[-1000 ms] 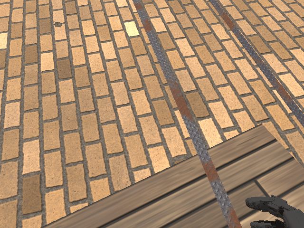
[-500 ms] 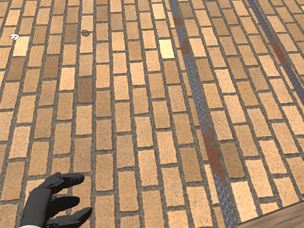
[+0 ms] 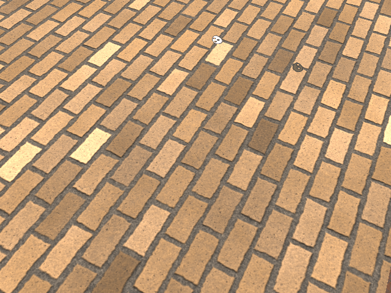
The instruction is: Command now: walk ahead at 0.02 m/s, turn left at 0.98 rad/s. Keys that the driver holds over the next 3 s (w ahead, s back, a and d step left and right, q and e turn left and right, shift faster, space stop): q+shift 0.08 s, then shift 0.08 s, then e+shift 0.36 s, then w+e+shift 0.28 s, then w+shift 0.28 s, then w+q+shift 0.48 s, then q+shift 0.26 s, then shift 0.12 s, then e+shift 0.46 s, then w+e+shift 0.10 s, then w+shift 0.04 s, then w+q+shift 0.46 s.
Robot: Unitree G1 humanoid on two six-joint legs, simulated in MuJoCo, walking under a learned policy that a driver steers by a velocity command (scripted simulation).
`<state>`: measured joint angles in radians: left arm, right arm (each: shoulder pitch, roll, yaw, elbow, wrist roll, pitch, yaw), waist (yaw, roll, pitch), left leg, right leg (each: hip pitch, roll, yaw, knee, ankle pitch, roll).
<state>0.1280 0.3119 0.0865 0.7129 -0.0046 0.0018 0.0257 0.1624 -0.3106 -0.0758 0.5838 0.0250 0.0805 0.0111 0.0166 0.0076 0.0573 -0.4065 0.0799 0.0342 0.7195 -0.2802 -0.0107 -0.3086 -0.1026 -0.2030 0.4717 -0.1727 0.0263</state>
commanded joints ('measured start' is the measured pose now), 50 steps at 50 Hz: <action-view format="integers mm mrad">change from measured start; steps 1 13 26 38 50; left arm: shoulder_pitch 10 -10 123 268 167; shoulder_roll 93 15 157 211 59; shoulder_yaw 33 -7 37 49 -16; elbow -32 -35 -82 -59 -96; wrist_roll -13 2 -14 38 4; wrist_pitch -10 4 8 -26 -66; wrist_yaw -10 -11 -35 -25 -33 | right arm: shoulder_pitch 163 -13 -25 -165 216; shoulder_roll -150 -35 -82 -22 -210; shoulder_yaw -72 11 -34 -4 -44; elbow -17 -36 2 20 96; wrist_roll -5 -45 -28 -101 -93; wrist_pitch -4 -79 -61 -140 -153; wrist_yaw -9 -45 -64 32 -7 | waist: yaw -69 -14 -16 48 -104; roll -21 125 -109 -186 171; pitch -150 -206 -145 -37 -110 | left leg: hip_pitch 286 251 117 -209 585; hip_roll -41 102 52 -130 304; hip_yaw -44 -209 -34 -46 -829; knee -273 -332 67 27 -524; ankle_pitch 154 428 230 82 -631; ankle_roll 104 202 57 -66 146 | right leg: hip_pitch -40 -205 114 150 -532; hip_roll -130 33 -29 28 177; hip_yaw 46 233 391 617 386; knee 136 447 -50 -266 766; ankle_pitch -66 -79 323 -309 -234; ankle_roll -50 49 -137 -243 -138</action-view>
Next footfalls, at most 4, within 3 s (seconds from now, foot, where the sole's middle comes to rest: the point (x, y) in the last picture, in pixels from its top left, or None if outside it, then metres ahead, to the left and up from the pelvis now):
0.02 left None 0.05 0.12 -0.77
0.50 right None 0.06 -0.09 -0.77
0.94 left None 0.32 0.08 -0.77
1.36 right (274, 246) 0.61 -0.26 -0.77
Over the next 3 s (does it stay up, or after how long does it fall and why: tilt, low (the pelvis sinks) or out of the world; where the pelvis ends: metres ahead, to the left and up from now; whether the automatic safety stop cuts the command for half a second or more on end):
stays up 1.41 -0.17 -0.03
